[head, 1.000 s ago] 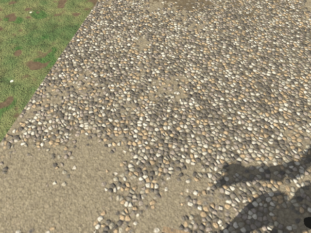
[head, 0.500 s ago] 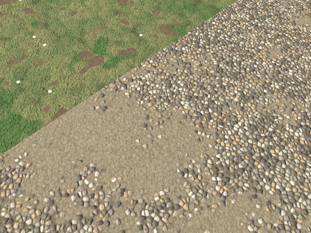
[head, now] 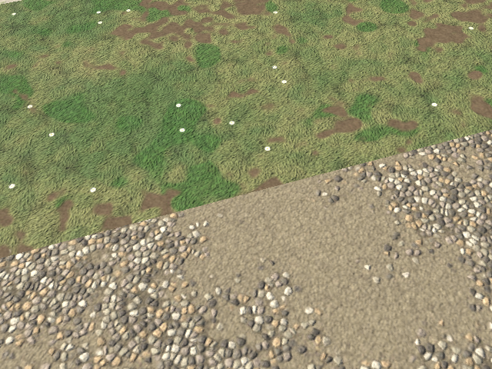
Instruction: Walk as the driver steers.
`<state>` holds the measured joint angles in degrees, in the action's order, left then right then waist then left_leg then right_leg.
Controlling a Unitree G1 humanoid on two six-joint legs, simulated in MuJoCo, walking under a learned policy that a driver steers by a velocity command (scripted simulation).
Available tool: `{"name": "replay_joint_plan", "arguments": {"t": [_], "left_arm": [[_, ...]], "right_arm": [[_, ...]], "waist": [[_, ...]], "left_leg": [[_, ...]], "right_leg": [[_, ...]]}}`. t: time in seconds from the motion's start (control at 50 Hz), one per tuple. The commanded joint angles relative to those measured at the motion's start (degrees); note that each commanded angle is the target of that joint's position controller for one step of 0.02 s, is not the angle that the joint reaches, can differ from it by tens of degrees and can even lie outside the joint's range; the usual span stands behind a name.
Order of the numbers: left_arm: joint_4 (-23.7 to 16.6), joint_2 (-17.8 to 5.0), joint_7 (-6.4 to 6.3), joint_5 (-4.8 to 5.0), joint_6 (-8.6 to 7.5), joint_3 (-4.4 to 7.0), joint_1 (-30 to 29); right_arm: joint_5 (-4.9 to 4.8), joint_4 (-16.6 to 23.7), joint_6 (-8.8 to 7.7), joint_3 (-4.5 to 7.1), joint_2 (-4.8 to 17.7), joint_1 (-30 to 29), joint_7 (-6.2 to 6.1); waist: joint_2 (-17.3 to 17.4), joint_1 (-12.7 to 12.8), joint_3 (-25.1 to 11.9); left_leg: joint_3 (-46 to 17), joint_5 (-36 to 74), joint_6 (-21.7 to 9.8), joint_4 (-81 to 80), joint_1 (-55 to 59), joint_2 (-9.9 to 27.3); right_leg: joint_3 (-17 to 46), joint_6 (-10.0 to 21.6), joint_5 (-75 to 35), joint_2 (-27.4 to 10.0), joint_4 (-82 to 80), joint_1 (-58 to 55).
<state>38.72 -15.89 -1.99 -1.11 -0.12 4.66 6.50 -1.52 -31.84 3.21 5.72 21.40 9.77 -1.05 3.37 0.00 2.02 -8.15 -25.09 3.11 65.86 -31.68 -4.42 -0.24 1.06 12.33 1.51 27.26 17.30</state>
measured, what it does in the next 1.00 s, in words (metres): walks ahead, turning left: left foot, then right foot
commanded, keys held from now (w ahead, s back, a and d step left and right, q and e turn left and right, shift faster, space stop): q+shift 0.26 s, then w+q+shift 0.48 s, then w+shift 0.06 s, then w+e+shift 0.20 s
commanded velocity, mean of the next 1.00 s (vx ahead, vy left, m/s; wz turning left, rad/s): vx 0.51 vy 0.00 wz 0.83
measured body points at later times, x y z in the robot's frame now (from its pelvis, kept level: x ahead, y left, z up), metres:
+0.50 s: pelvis +0.06 +0.08 +0.01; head +0.07 +0.13 +0.46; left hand +0.10 +0.42 -0.09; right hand +0.24 -0.15 -0.07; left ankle -0.02 +0.15 -0.74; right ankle +0.18 -0.06 -0.66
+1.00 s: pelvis +0.35 +0.24 +0.00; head +0.38 +0.25 +0.45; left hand +0.09 +0.39 -0.11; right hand +0.68 +0.26 -0.07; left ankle +0.30 +0.38 -0.68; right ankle +0.35 +0.09 -0.74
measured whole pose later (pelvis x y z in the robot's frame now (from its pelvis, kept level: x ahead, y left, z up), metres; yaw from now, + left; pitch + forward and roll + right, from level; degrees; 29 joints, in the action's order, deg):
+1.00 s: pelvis +0.35 +0.24 +0.00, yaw +46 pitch +3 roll +0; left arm 50.5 -17.2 0.8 -0.9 -4.6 3.3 31.1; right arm 4.0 -37.2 -2.9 0.8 18.7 2.7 4.5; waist 3.0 5.9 -1.1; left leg -2.4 -11.8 -2.5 55.4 -36.5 0.1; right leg -0.2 1.7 19.9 1.6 18.8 2.1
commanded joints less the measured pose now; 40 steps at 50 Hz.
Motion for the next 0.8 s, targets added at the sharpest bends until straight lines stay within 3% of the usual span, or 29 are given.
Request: {"name": "replay_joint_plan", "arguments": {"t": [0.02, 0.08, 0.16, 0.24, 0.26, 0.28, 0.3, 0.32, 0.34, 0.36, 0.38, 0.4, 0.42, 0.44, 0.48, 0.5, 0.52, 0.56, 0.58, 0.64, 0.68, 0.7, 0.72, 0.74, 0.76, 0.78, 0.8], "left_arm": [[-4.8, -7.2, -1.66, 0.09, -0.07, 1.33, -3.3], [-3.6, -9.0, -1.59, -0.42, 0.45, 2.04, 1.0], [-3.2, -11.5, -0.44, 0.15, 0.74, 3.15, -0.4], [-2.4, -12.2, 1.25, 2.01, 0.02, 3.78, -1.2], [-2.1, -11.8, 1.51, 2.62, -0.07, 3.79, -1.6], [-1.1, -10.7, 1.7, 3.3, -0.08, 3.73, -0.1], [-0.6, -7.7, 1.95, 2.97, -0.14, 2.99, 1.1], [-3.2, -3.3, 2.3, 0.99, -0.17, 1.42, -2.9], [-8.1, -3.3, 2.2, 1.24, -1.77, 1.12, -7.0], [-9.0, -8.1, 2.45, 3.13, -3.51, 2.19, -12.3], [-8.7, -9.8, 2.69, 3.49, -4.84, 2.83, -11.9], [-6.8, -9.8, 2.6, 2.3, -5.53, 3.03, -8.8], [-5.9, -9.8, 2.67, 1.14, -6.17, 3.14, -7.4], [-5.1, -9.7, 3.0, 0.96, -6.58, 3.21, -7.2], [-4.3, -8.0, 3.31, 0.98, -6.9, 2.7, -8.0], [-1.3, -4.7, 4.93, -4.64, -2.65, 0.57, -3.0], [-1.7, -4.7, 5.25, -4.06, -0.9, 0.66, -3.1], [-3.6, -5.7, 5.17, -1.94, 0.19, 0.37, -7.5], [-4.3, -6.1, 5.11, -1.34, 0.12, 0.26, -9.6], [-6.5, -6.7, 5.01, -0.74, -1.01, -0.14, -14.8], [-6.7, -7.4, 4.61, -0.08, -1.63, -0.08, -12.2], [-6.1, -8.1, 4.11, 0.29, -1.99, 0.13, -8.2], [-4.2, -9.6, 3.3, 0.38, -2.52, 0.81, 0.0], [-1.1, -13.4, 2.14, -0.18, -3.28, 2.22, 13.1], [1.0, -20.8, 0.89, -2.23, -3.54, 3.78, 26.0], [0.5, -22.3, 1.16, -2.35, -3.53, 3.73, 21.1], [-1.4, -14.9, 1.54, -2.28, -3.24, 2.17, 12.8]], "right_arm": [[-0.44, 3.6, -0.15, 1.55, 4.4, 0.7, 0.2], [-0.27, 5.3, -0.34, 0.68, 2.4, -3.1, 0.45], [0.24, 5.2, -0.3, 0.2, 1.3, -2.8, 1.34], [-0.06, 4.3, 1.06, 1.19, 2.3, -0.9, 2.09], [-0.17, 3.8, 1.36, 1.58, 2.3, 0.7, 2.22], [-0.5, 2.2, 1.46, 2.17, 2.6, 3.8, 1.89], [-1.12, -1.1, 1.1, 3.78, 5.4, 12.2, 1.44], [-1.79, -2.5, -0.02, 5.67, 12.4, 20.7, 1.01], [-0.33, 0.1, -3.43, 5.14, 16.0, 18.2, 2.16], [0.33, -0.4, -5.49, 3.67, 10.6, 16.7, 2.78], [0.19, -0.6, -6.5, 2.41, 8.6, 13.7, 2.62], [-0.35, -0.1, -6.52, 1.64, 7.0, 10.7, 2.2], [-0.4, 0.1, -6.28, 1.04, 6.0, 8.8, 1.59], [0.25, 0.4, -6.28, 0.58, 5.5, 8.4, 0.91], [0.63, -0.3, -6.41, 0.37, 5.4, 10.3, -0.06], [3.7, -3.5, -5.28, 1.34, 8.8, 11.9, 1.21], [3.4, -3.8, -4.93, 1.18, 7.9, 12.9, 1.92], [2.62, -4.4, -4.81, 0.68, 6.4, 14.6, 2.75], [2.57, -4.7, -4.84, 0.7, 6.4, 15.1, 2.86], [2.68, -5.4, -5.11, 1.33, 8.1, 15.9, 2.24], [2.61, -5.1, -5.65, 1.49, 8.7, 12.7, 1.9], [2.68, -4.8, -5.95, 1.53, 8.9, 10.2, 1.88], [2.77, -4.5, -6.36, 1.48, 9.0, 7.4, 1.97], [2.87, -4.5, -7.14, 0.99, 7.5, 5.4, 2.29], [2.15, -2.6, -7.89, -0.73, 1.1, 5.3, 2.19], [0.81, -0.5, -8.05, -2.03, -1.8, 7.0, 1.83], [1.82, -3.8, -7.22, -2.26, 0.1, 8.1, 1.63]], "waist": [[-10.1, -0.2, -3.0], [-11.5, 2.9, -5.0], [-12.4, 2.4, -6.8], [-13.1, 0.8, -6.7], [-12.5, -0.5, -7.0], [-10.6, -1.6, -8.5], [-4.9, -4.3, -9.9], [11.4, -7.0, -6.2], [15.1, -6.2, -7.8], [7.4, -8.2, -3.2], [7.4, -5.4, -0.6], [4.9, -2.9, -0.8], [5.2, -1.7, -0.7], [5.6, -1.2, -1.2], [3.9, -1.7, -1.4], [6.8, -1.7, -2.1], [6.0, -1.9, -1.0], [6.2, -3.5, 1.5], [6.4, -4.3, 2.3], [6.3, -6.4, 3.2], [6.6, -4.1, 2.7], [7.0, -1.5, 2.1], [6.0, 3.3, -0.4], [0.5, 10.3, -6.4], [-18.7, 14.3, -16.7], [-31.0, 8.1, -15.3], [-17.5, 4.1, -7.8]], "left_leg": [[4.5, 4.4, 2.2, 6.1, -8.3, 5.9], [6.5, 4.3, 3.5, -1.1, -9.5, 8.6], [9.3, 4.8, 2.4, -12.4, -1.1, 10.0], [12.8, 6.3, -0.9, -24.3, 7.9, 8.6], [13.7, 8.6, -2.3, -29.6, 11.4, 7.7], [14.9, 9.6, -4.2, -33.5, 17.9, 5.5], [11.9, 6.3, -7.5, -36.3, 30.0, 4.6], [-11.7, 1.1, -15.0, -42.6, 39.4, 17.3], [-40.4, -20.5, -25.7, -53.3, 39.5, 25.6], [-38.6, -30.9, -24.3, -58.1, 37.1, 26.0], [-35.0, -27.1, -21.8, -57.9, 33.6, 24.3], [-29.4, -20.8, -19.5, -56.1, 31.6, 21.6], [-24.6, -15.7, -18.1, -55.9, 29.2, 19.0], [-21.5, -11.5, -17.2, -56.0, 27.9, 16.8], [-18.0, -3.7, -16.6, -55.5, 27.2, 14.6], [-13.3, -2.4, -14.5, -55.3, 23.5, 9.4], [-13.3, -2.6, -14.9, -55.3, 21.1, 8.6], [-16.1, -3.5, -15.9, -56.5, 18.6, 9.0], [-17.1, -3.4, -16.2, -56.4, 19.0, 9.2], [-20.6, -2.9, -16.9, -54.9, 21.7, 10.2], [-23.3, -1.8, -16.1, -54.0, 19.9, 11.2], [-23.9, 1.4, -15.4, -52.9, 16.9, 11.4], [-23.1, 9.8, -14.1, -47.0, 12.2, 10.2], [-18.2, 17.1, -12.0, -31.4, 5.4, 5.2], [-6.9, 7.4, -9.8, -7.6, -3.1, -2.9], [-3.8, -6.1, -9.2, 4.6, -14.1, -5.4], [-3.3, 1.7, -9.7, 9.8, -15.2, 0.0]], "right_leg": [[8.9, 10.2, -11.1, -14.7, -10.9, -8.8], [5.6, 11.8, -14.7, -17.1, -10.9, -15.4], [-0.9, 10.9, -16.9, -19.0, -10.3, -13.9], [-5.4, 7.8, -16.5, -20.9, -6.6, -12.5], [-6.7, 6.0, -15.5, -20.9, -3.7, -12.1], [-8.6, 3.9, -4.6, -19.8, -0.3, -9.0], [-11.1, 1.7, 10.5, -16.5, 9.4, 0.3], [-14.4, -2.6, 26.0, -9.4, 34.0, 21.9], [0.5, -3.0, 25.7, -1.5, 43.5, 38.9], [5.7, -0.4, 20.2, -4.0, 44.1, 41.7], [6.5, 1.2, 14.7, -4.6, 40.9, 39.5], [6.6, 0.9, 10.0, -5.6, 37.9, 35.6], [6.4, 0.2, 5.3, -5.7, 33.0, 31.8], [5.7, -0.7, 1.0, -4.8, 29.9, 28.1], [4.3, -2.4, -5.2, -2.6, 23.7, 25.2], [0.0, -4.0, -4.8, -2.9, 26.0, 21.5], [-0.6, -5.2, -4.2, -2.6, 25.5, 20.5], [-0.6, -7.1, -4.2, -2.8, 22.0, 20.5], [-0.2, -7.6, -4.3, -2.7, 19.2, 20.5], [1.0, -7.1, -2.6, -2.2, 10.8, 18.4], [2.1, -5.5, -0.9, -2.2, 6.7, 10.2], [2.0, -4.6, 0.7, -1.9, 5.2, 2.8], [1.4, -3.7, 2.2, -1.2, 3.9, -9.1], [4.0, -2.2, 5.0, -3.9, 3.5, -25.7], [21.2, -0.4, 33.2, -17.9, -5.0, -39.0], [50.4, 1.5, 44.9, -25.6, -18.8, -35.6], [47.2, 3.6, 43.1, -25.5, -17.1, -27.4]]}}
Velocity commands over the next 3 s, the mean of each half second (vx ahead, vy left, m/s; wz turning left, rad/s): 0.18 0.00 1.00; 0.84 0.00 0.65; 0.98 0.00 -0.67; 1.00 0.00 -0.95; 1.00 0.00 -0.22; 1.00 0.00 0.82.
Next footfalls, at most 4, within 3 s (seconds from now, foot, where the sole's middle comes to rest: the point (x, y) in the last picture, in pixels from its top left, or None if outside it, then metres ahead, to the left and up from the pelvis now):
0.30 left None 0.02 0.16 -0.77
0.74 right None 0.37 0.12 -0.77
1.14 left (69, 361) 0.48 0.54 -0.77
1.58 right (82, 216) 0.95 0.61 -0.77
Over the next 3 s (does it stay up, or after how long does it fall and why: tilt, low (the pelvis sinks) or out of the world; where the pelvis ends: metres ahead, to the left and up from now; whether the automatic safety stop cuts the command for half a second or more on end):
stays up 2.07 0.63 -0.02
